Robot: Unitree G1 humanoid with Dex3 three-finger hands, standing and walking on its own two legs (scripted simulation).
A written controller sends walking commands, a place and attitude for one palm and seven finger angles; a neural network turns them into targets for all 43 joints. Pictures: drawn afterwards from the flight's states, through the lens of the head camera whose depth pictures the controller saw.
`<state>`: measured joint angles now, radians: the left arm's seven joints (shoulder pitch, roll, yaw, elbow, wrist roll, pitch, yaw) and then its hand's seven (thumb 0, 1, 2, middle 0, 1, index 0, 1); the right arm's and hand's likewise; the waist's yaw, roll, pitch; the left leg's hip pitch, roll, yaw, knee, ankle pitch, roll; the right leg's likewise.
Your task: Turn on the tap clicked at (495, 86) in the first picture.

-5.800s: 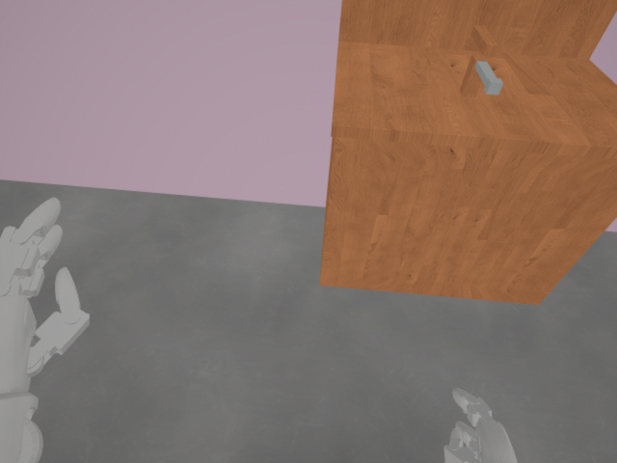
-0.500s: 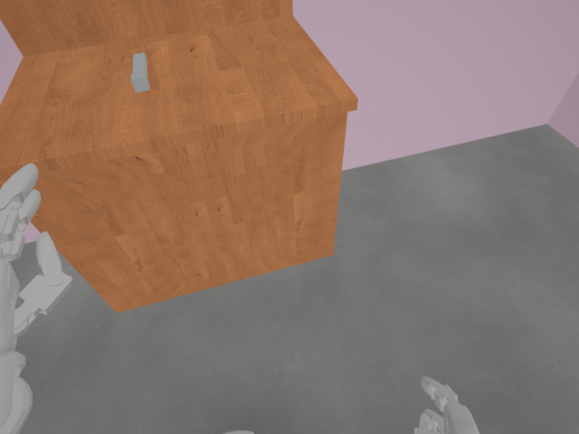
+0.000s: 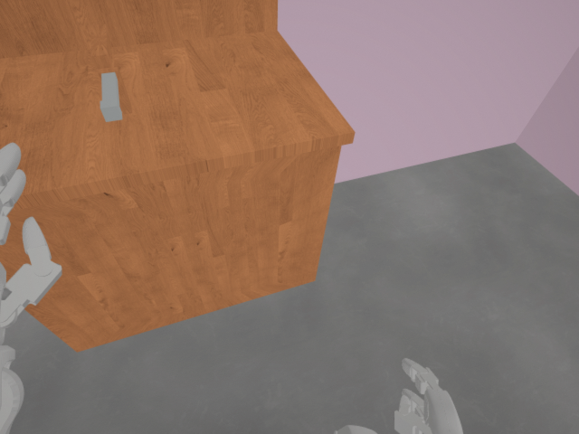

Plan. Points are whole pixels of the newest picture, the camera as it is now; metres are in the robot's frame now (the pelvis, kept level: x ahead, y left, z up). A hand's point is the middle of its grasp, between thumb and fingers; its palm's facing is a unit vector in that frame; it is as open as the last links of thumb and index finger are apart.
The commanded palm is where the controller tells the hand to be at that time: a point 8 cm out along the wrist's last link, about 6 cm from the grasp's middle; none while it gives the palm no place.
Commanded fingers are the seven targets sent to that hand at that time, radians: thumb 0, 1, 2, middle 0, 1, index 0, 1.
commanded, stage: take the last steps up to it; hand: left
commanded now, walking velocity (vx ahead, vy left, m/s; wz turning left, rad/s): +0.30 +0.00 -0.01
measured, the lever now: (111, 110) +0.60 +0.36 +0.11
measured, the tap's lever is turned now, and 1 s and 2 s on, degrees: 0 0 0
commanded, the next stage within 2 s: come to a stop and stand still in 0.78 s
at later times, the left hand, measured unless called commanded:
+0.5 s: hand (138, 208) +0.31 +0.19 +0.18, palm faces +0.38 -0.82 -0.42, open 7.4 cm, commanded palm +0.25 +0.25 +0.18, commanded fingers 0.00 0.90 0.90 -0.20 -0.30 -0.20 -0.30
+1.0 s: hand (168, 170) +0.38 +0.18 +0.18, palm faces +0.43 -0.78 -0.45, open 7.4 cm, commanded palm +0.32 +0.22 +0.18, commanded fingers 0.00 0.90 0.90 -0.20 -0.30 -0.20 -0.30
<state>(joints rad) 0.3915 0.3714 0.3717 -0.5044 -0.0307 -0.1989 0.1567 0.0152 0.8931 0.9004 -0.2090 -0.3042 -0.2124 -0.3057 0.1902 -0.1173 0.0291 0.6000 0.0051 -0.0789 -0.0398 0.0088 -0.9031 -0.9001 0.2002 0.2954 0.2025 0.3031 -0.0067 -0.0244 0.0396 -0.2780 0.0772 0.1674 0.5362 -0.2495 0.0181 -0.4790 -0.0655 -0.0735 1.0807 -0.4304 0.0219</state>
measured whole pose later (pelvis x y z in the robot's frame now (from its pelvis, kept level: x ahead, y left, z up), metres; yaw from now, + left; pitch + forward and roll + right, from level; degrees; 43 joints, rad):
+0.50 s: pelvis +0.10 -0.04 +0.00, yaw +1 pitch +0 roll +1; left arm 0.49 0.37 0.35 -0.58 -0.02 -0.22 0.16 0.02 0.89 0.90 -0.22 -0.31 -0.22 -0.31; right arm 0.20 -0.26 -0.05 0.60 0.00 -0.06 -0.06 0.01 -0.91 -0.90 0.20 0.30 0.20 0.30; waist -0.01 -0.03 0.08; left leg -0.40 0.08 0.12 0.70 -0.31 -0.02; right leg -0.22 -0.05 -0.17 0.50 -0.28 -0.04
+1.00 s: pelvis +0.17 -0.06 +0.00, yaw +2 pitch -1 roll +1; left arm 0.44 0.34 0.34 -0.47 -0.03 -0.20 0.14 0.01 0.89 0.90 -0.21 -0.31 -0.22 -0.31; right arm 0.18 -0.19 0.02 0.66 0.00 -0.05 -0.04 0.01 -0.90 -0.90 0.21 0.30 0.21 0.30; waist 0.02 0.05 0.07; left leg -0.39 0.04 0.05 0.98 -0.44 -0.03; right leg -0.29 -0.04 -0.14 0.58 -0.27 -0.05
